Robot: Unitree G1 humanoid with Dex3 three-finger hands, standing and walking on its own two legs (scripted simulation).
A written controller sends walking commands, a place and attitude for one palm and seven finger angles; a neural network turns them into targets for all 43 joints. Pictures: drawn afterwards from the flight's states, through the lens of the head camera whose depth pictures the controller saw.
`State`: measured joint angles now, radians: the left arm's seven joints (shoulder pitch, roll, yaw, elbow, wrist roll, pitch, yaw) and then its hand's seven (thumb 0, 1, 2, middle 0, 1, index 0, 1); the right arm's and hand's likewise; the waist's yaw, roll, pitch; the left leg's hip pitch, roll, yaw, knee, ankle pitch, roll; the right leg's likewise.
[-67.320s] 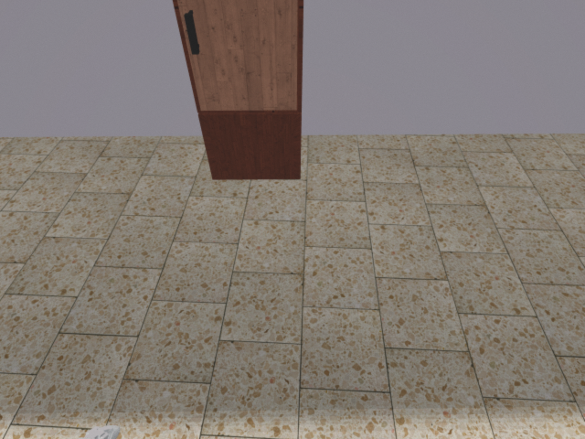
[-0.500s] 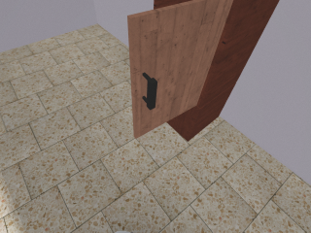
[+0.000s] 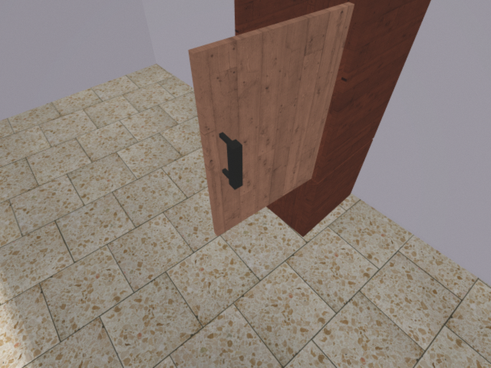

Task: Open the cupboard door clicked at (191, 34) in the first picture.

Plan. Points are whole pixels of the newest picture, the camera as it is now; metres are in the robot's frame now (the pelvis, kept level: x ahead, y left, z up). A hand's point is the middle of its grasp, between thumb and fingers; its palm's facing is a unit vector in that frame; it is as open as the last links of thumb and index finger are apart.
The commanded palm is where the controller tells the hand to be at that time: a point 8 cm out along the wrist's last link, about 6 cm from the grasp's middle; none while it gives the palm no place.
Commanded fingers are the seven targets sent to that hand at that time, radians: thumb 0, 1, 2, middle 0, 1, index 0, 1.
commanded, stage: let the arm hang, fingers relaxed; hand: left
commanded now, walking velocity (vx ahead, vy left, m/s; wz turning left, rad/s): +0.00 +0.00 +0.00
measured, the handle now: (229, 160) +0.56 +0.07 -0.01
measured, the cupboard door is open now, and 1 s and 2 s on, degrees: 84 84 84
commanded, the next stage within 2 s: look to check the result in 0.18 s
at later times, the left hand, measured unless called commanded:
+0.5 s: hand out of the picture +0.00 +0.16 -0.17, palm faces +0.05 -0.98 -0.20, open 7.3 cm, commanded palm none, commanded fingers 0.00 0.90 0.90 -0.20 -0.30 -0.20 -0.30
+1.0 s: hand out of the picture +0.03 +0.16 -0.17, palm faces +0.05 -0.98 -0.21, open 7.3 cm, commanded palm none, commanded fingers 0.00 0.90 0.90 -0.20 -0.30 -0.20 -0.30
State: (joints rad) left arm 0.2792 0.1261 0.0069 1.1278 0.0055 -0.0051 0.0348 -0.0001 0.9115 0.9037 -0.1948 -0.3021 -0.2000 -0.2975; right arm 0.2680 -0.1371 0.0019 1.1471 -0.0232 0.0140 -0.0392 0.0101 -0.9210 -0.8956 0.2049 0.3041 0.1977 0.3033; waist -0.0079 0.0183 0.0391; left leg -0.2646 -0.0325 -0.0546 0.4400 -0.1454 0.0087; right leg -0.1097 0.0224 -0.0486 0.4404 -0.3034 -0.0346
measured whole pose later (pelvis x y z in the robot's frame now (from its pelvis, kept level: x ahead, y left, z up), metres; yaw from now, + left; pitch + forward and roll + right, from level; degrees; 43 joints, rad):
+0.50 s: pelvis +0.02 -0.01 +0.00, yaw +0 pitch -2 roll +0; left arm 0.30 0.14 0.01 1.14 0.00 0.00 0.04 0.00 0.91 0.90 -0.20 -0.30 -0.20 -0.30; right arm 0.24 -0.15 0.00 1.14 -0.02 0.01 -0.05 0.00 -0.91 -0.90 0.20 0.30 0.20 0.30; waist 0.00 0.01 0.06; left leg -0.23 -0.02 -0.06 0.43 -0.18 0.00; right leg -0.06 0.04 -0.05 0.39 -0.31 -0.05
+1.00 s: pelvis +0.03 -0.02 +0.00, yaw +0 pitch -2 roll +0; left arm 0.28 0.15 0.01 1.12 0.00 -0.01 0.04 0.00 0.91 0.90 -0.20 -0.30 -0.20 -0.30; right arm 0.23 -0.16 0.00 1.14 -0.02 0.00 -0.05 0.00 -0.91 -0.90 0.20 0.30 0.20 0.30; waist 0.00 0.01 0.06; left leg -0.21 -0.02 -0.06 0.43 -0.19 -0.01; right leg -0.03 0.04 -0.05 0.37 -0.31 -0.05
